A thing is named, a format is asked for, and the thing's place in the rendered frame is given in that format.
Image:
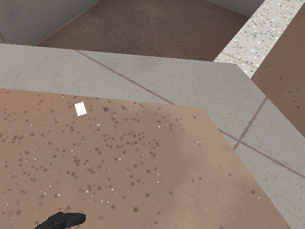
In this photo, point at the left robot hand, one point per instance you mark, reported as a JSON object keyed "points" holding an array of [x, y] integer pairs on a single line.
{"points": [[62, 220]]}

